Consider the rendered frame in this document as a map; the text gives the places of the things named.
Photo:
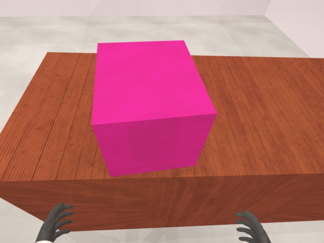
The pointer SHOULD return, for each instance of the robot left hand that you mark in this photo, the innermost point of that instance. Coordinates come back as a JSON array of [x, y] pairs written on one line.
[[51, 224]]

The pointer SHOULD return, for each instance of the pedestal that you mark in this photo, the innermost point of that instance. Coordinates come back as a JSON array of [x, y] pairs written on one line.
[[264, 152]]

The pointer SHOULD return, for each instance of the robot right hand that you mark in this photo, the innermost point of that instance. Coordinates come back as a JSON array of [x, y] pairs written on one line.
[[256, 230]]

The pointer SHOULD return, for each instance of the carton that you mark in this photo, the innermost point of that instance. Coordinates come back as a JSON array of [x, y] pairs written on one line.
[[151, 110]]

